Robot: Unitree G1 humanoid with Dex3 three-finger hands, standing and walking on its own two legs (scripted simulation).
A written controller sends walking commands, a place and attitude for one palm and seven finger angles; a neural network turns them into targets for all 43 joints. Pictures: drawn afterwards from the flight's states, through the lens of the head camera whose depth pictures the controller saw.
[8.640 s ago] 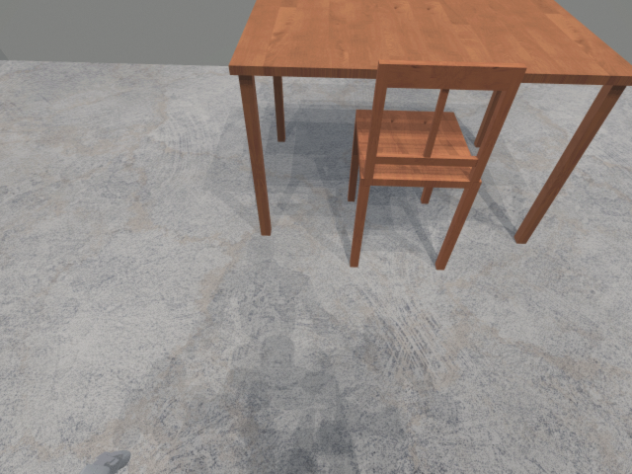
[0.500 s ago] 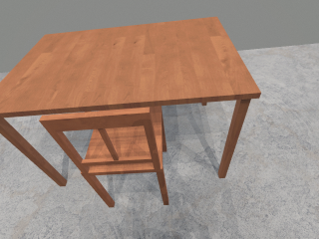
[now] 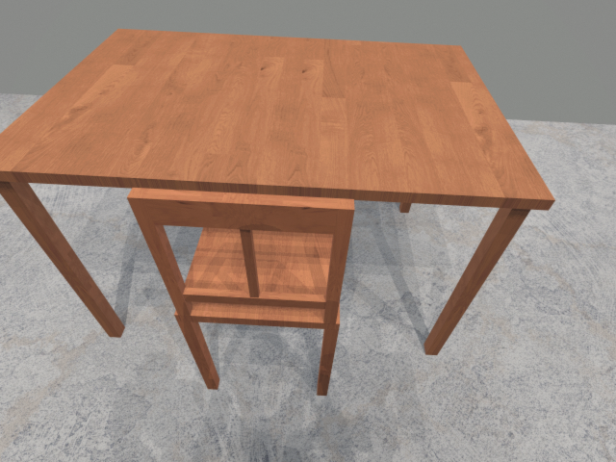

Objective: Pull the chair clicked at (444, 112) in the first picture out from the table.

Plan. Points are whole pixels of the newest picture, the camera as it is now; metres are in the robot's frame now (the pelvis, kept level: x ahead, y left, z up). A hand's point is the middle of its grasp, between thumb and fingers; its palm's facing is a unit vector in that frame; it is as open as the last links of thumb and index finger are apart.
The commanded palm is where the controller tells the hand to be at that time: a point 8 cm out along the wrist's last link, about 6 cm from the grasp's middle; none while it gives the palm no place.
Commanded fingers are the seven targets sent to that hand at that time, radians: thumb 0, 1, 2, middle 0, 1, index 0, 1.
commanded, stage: look again from close up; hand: left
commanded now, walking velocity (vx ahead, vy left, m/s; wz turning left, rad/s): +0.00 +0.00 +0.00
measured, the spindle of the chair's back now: (250, 263) +0.49 +0.15 -0.10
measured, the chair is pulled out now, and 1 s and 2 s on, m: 0.00 0.00 0.00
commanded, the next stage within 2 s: shuffle to correct the standing spot in 1.50 s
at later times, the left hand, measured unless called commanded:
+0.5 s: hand out of the picture +0.03 +0.19 -0.17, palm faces -0.03 -0.97 -0.22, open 7.4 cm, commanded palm none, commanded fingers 0.00 0.90 0.90 -0.20 -0.30 -0.20 -0.30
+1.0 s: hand out of the picture +0.00 +0.13 -0.17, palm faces +0.00 -0.98 -0.19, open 7.4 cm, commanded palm none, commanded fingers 0.00 0.90 0.90 -0.20 -0.30 -0.20 -0.30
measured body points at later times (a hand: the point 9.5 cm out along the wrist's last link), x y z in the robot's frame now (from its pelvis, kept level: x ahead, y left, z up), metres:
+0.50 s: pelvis +0.00 +0.00 +0.00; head +0.03 +0.00 +0.45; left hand +0.04 +0.24 -0.15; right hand -0.02 -0.22 -0.15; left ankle -0.04 +0.07 -0.73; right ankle -0.02 -0.18 -0.73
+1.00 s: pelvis +0.00 -0.04 +0.01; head +0.01 -0.04 +0.46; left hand +0.00 +0.18 -0.15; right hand +0.02 -0.27 -0.15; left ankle -0.04 +0.07 -0.73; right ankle -0.02 -0.18 -0.73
